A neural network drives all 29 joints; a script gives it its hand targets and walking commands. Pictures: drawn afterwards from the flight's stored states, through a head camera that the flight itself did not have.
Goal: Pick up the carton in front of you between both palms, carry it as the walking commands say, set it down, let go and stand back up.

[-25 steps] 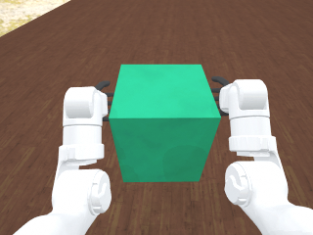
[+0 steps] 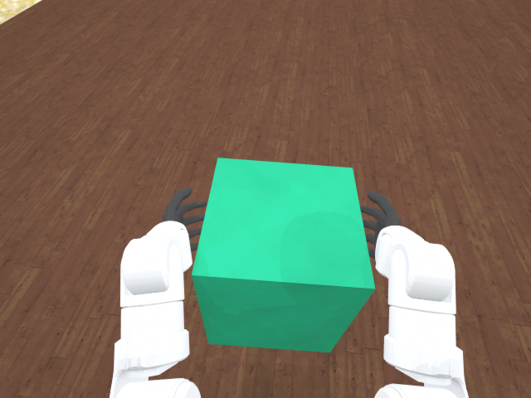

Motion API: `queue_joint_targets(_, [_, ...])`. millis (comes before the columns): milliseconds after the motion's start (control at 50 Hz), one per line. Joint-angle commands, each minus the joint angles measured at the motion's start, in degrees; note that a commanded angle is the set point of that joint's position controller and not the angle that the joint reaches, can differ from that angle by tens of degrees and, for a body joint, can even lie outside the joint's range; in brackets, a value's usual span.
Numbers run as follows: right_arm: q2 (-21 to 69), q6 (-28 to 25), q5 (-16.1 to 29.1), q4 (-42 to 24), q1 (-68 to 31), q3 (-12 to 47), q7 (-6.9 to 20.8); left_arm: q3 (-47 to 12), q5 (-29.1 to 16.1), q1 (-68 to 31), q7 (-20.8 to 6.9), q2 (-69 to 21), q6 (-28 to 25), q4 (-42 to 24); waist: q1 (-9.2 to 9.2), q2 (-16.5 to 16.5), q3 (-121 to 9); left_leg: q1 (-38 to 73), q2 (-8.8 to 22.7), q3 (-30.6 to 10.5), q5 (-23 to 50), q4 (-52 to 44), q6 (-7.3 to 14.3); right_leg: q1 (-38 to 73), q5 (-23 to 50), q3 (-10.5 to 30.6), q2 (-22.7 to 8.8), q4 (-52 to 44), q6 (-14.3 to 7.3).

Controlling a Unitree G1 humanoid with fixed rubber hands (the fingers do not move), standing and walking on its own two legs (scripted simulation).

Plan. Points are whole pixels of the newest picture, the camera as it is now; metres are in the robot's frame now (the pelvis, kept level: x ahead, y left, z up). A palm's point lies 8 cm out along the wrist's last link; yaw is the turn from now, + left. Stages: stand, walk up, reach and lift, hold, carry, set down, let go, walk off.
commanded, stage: carry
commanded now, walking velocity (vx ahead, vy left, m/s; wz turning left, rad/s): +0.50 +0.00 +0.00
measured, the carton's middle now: (276, 260) +0.33 +0.00 +0.01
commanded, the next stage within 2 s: none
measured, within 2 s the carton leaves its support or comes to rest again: neither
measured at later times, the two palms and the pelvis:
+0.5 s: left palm (178, 137) +0.57 +0.18 +0.08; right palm (330, 136) +0.55 -0.11 +0.09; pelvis +0.30 +0.04 +0.00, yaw -3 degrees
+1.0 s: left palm (218, 66) +0.86 +0.13 +0.08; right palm (333, 64) +0.86 -0.17 +0.08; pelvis +0.60 -0.03 +0.01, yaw +1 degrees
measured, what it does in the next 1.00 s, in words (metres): walks ahead: left foot, then right foot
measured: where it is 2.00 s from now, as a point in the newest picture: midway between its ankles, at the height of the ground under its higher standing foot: (269, 183)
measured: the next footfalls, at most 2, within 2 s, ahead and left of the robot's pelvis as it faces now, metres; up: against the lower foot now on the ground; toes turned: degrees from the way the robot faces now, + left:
left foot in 0.34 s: +0.39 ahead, +0.13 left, +0.00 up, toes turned +11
right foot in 0.82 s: +0.67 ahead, -0.11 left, +0.00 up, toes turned -14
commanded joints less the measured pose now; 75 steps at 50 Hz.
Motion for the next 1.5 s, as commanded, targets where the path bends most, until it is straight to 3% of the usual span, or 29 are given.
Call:
queue_joint_targets(0, [61.22, 0.04, 24.65, -6.04, -32.07, 45.22, 14.33, -39.82, -21.5, -22.48, -14.93, -58.38, 1.09, -6.99, 1.31, -12.82, -26.71, -32.32, -0.21, -2.79, -5.48, 20.61, 0.58, 47.89, 19.1, 29.72, -21.09, -5.11, -9.29])
queue_joint_targets(40, [62.22, -1.07, 25.76, -8.67, -29.27, 47.29, 14.79, -42.07, -21.95, -22.0, -15.21, -58.47, 0.27, -12.9, 1.03, -7.62, -22.69, -29.4, 3.03, -3.5, 0.53, 11.97, 0.17, 38.84, 12.84, 22.3, -18.77, -9.11, -5.35])
queue_joint_targets(120, [59.86, -1.87, 25.45, -15.79, -23.72, 49.8, 14.06, -44.25, -23.77, -16.02, -16.28, -58.69, -0.21, -17.75, 0.6, -9.96, -19.34, -21.13, 2.21, 0.93, 9.46, -1.65, -1.33, 29.35, 5.64, 11.78, -14.49, -13.98, -4.5])
queue_joint_targets(240, [52.79, 0.84, 23.77, -15.05, -14.82, 48.27, 13.86, -45.04, -23.85, -9.83, -16.38, -50.97, 2.33, -18.13, 0.86, -10.95, -12.58, -12.64, 0.49, 5.87, 23.14, -16.29, -0.04, 23.3, 6.14, 6.23, -12.29, -13.5, -2.07])
queue_joint_targets(320, [49.48, 2.32, 22.13, -10.02, -12.1, 45.38, 14.15, -45.06, -23.57, -10.37, -16.54, -47.72, 3.96, -15.23, -0.45, -5.73, -12.46, 5.79, -2.14, 10.85, 15.98, -19.61, 1.62, 15.0, 7.01, 0.71, -8.63, 2.25, 1.07])
queue_joint_targets(340, [48.51, 2.41, 21.58, -8.51, -11.55, 44.43, 14.19, -44.96, -23.52, -10.74, -16.52, -46.75, 4.35, -14.58, -1.45, 0.29, -14.38, 15.68, 4.9, 0.1, 10.02, -21.81, 3.07, 6.14, 2.81, -0.87, -6.07, 13.59, 3.81])
queue_joint_targets(360, [48.41, 2.01, 20.7, -6.43, -11.62, 43.24, 14.34, -45.78, -23.98, -13.39, -16.47, -47.61, 5.03, -15.64, -2.36, 15.41, -18.21, 26.24, 17.97, -24.32, 3.36, -29.21, 11.08, -8.18, -10.53, -0.37, 0.11, 30.93, 6.48])
queue_joint_targets(380, [50.01, 1.86, 21.21, -5.72, -10.86, 43.3, 14.35, -45.84, -24.56, -14.32, -16.72, -48.11, 5.11, -14.83, -2.11, 16.85, -16.8, 27.7, 21.17, -33.1, 9.84, -33.41, 13.77, -17.82, -23.3, 4.67, 1.43, 39.51, 5.58])
queue_joint_targets(440, [55.75, 0.59, 23.25, -9.24, -15.59, 45.04, 14.79, -46.17, -25.99, -15.51, -17.3, -53.99, 3.26, -13.86, -1.48, 2.57, -17.15, 18.75, 18.31, -20.12, 14.16, -31.61, 10.47, -17.91, -16.27, 10.57, -5.88, 42.36, 2.72])
queue_joint_targets(480, [57.96, -0.45, 24.75, -11.41, -18.35, 46.69, 15.22, -46.62, -25.74, -16.41, -16.99, -55.73, 2.0, -15.18, -1.03, 3.27, -16.35, 12.2, 15.81, -12.38, 7.52, -35.27, 8.0, -13.36, -10.06, 9.66, -6.48, 35.44, 2.88])
queue_joint_targets(540, [57.88, -1.33, 26.09, -13.08, -17.94, 48.08, 15.62, -47.44, -24.5, -14.77, -16.04, -56.51, 0.82, -16.84, -0.97, 5.53, -15.17, 10.77, 14.32, -6.51, 6.36, -38.83, 8.51, -12.17, -5.62, 6.85, -5.98, 25.23, 4.18])
queue_joint_targets(700, [52.03, 0.23, 24.33, -14.36, -12.05, 47.22, 14.9, -46.3, -23.27, -8.71, -15.42, -50.67, 2.43, -18.23, -1.69, 6.2, -10.74, 16.07, 11.22, 2.52, 21.3, -36.11, 6.9, -7.14, 5.2, 0.87, -3.12, 3.52, 4.05])
queue_joint_targets(780, [50.62, 1.18, 22.93, -11.95, -11.71, 46.7, 14.66, -44.97, -23.26, -7.62, -16.04, -48.69, 3.43, -15.57, -0.79, 4.34, -10.42, 13.59, 8.77, 6.98, 27.73, -22.97, 4.28, 7.08, -0.32, -4.59, 0.23, -3.01, 2.77])
queue_joint_targets(800, [50.16, 1.32, 22.82, -11.27, -11.4, 46.69, 14.57, -44.59, -23.22, -7.57, -16.24, -48.62, 3.5, -14.57, -0.12, 1.89, -13.74, 6.68, 7.32, 8.57, 28.42, -12.88, 2.59, 19.22, -3.63, -2.23, -1.28, -1.24, 2.02])
queue_joint_targets(820, [49.62, 1.68, 22.97, -11.87, -12.46, 46.93, 14.54, -43.68, -22.57, -6.37, -16.35, -47.95, 3.37, -13.14, 1.28, -9.16, -17.12, -6.1, 3.35, 9.53, 18.48, 2.81, -0.44, 29.92, -12.85, 17.27, -13.36, -7.2, -1.35])
queue_joint_targets(840, [50.84, 1.99, 23.52, -12.77, -14.9, 47.71, 14.5, -43.46, -22.26, -6.42, -16.52, -48.76, 2.79, -11.52, 1.3, -22.24, -18.58, -22.96, -3.23, 6.14, -1.23, 15.87, -1.78, 40.33, -12.11, 36.57, -22.51, -12.21, -8.03])
queue_joint_targets(860, [51.83, 1.63, 23.75, -12.48, -15.41, 48.11, 14.68, -43.4, -23.08, -6.81, -16.66, -50.23, 2.35, -12.49, 0.9, -18.88, -17.47, -28.22, -0.75, -0.24, -3.6, 23.14, 0.05, 39.02, -5.61, 36.72, -23.4, -12.65, -8.8])
queue_joint_targets(920, [56.48, -0.3, 25.0, -13.68, -17.33, 48.96, 15.02, -45.56, -25.01, -11.62, -16.98, -55.79, 0.78, -16.68, 0.42, -5.09, -17.35, -26.33, 4.91, -4.04, 5.26, 21.13, 2.19, 29.34, -1.99, 23.95, -19.68, -12.79, -5.29])
queue_joint_targets(1000, [58.42, -2.04, 24.34, -15.5, -15.27, 49.81, 14.01, -47.26, -26.58, -12.18, -17.32, -56.19, -0.29, -20.35, 0.32, -8.0, -16.13, -22.93, 4.74, -0.74, 12.67, 9.46, 0.68, 24.82, -6.7, 13.47, -16.63, -17.44, -4.46])
queue_joint_targets(1080, [55.95, -1.81, 23.23, -17.66, -12.28, 49.43, 13.04, -47.51, -26.77, -10.06, -17.26, -53.13, 0.15, -22.94, 0.53, -7.99, -13.14, -23.94, 3.53, 2.83, 18.73, -4.65, -0.26, 28.15, 4.25, 7.77, -14.01, -17.18, -4.58])
queue_joint_targets(1200, [51.52, 0.62, 22.98, -16.59, -10.17, 48.33, 13.5, -45.79, -24.07, -6.07, -16.72, -48.71, 2.25, -20.34, 0.83, -10.07, -7.93, -19.17, 0.73, 7.22, 25.16, -16.51, 1.9, 30.92, 15.1, 2.49, -12.35, -14.3, -2.38])
queue_joint_targets(1240, [50.78, 1.19, 23.1, -15.57, -10.77, 47.85, 13.86, -45.48, -23.6, -6.2, -16.69, -48.17, 2.74, -19.07, 0.65, -10.74, -7.54, -13.72, -0.39, 9.0, 23.83, -18.97, 2.92, 31.06, 21.78, 0.8, -12.29, -9.87, -1.19])
queue_joint_targets(1280, [50.55, 1.37, 23.01, -13.76, -10.19, 46.99, 14.22, -45.65, -23.54, -7.19, -16.69, -47.91, 3.05, -18.41, -0.99, -7.84, -12.75, 5.68, -4.24, 13.29, 19.13, -20.94, 3.25, 23.88, 25.67, -4.1, -8.8, 5.8, 1.4])
queue_joint_targets(1300, [50.39, 1.38, 22.86, -13.17, -9.82, 46.58, 14.43, -45.59, -23.4, -7.93, -16.68, -47.48, 3.16, -18.19, -2.23, -2.31, -16.39, 17.7, 4.47, 1.21, 12.27, -22.05, 4.14, 14.1, 12.35, -2.99, -7.44, 18.31, 3.31])
queue_joint_targets(1320, [50.27, 0.75, 22.27, -11.25, -10.65, 45.84, 14.79, -46.48, -23.74, -9.95, -16.57, -48.85, 3.6, -19.36, -2.4, 13.98, -21.98, 31.88, 19.7, -26.12, 4.0, -28.4, 12.9, -3.95, -3.4, -0.7, -0.4, 36.87, 6.27])
queue_joint_targets(1340, [52.58, 0.34, 23.31, -10.84, -9.76, 46.47, 14.97, -46.4, -23.86, -10.41, -16.75, -48.89, 3.31, -19.11, -1.85, 15.21, -19.42, 31.97, 21.56, -33.94, 13.49, -33.75, 14.58, -14.35, -20.95, 5.69, 2.05, 45.08, 5.32])
queue_joint_targets(1400, [57.77, -1.24, 24.79, -13.61, -13.8, 47.72, 15.39, -47.5, -24.44, -11.67, -16.99, -54.64, 1.18, -18.12, -1.43, 0.86, -18.17, 22.47, 17.32, -15.88, 27.12, -30.01, 9.71, -14.47, -13.92, 11.18, -5.51, 44.67, 2.1])
queue_joint_targets(1440, [59.02, -2.11, 25.65, -15.17, -14.86, 48.41, 15.6, -48.0, -24.58, -11.5, -16.65, -56.9, 0.04, -18.81, -1.03, 3.65, -18.19, 17.72, 15.18, -9.49, 21.41, -32.89, 7.43, -10.98, -8.87, 9.69, -5.96, 38.57, 2.47])
queue_joint_targets(1480, [59.01, -2.55, 26.04, -16.06, -13.54, 48.79, 15.94, -48.56, -24.11, -9.76, -16.04, -57.51, -0.84, -19.5, -1.11, 5.41, -17.11, 16.76, 14.09, -5.9, 17.99, -35.53, 7.83, -11.34, -6.15, 7.95, -5.82, 33.3, 3.31])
